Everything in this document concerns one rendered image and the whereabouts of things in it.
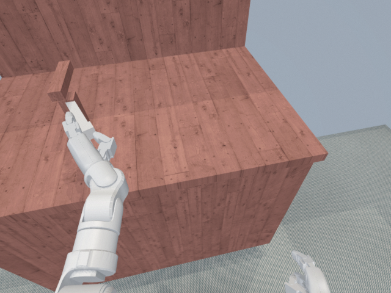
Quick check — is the robot left forearm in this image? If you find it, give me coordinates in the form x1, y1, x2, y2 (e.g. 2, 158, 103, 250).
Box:
55, 161, 129, 293

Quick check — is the counter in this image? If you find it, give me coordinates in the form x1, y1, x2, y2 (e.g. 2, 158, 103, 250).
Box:
0, 0, 328, 292

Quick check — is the tap lever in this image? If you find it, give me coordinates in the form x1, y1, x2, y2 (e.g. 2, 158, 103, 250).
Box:
66, 101, 95, 140

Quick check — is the robot left hand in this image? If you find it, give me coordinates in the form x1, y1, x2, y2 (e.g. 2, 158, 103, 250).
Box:
62, 112, 117, 175

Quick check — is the robot right hand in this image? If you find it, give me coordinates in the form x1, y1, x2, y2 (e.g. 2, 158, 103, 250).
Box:
285, 250, 330, 293

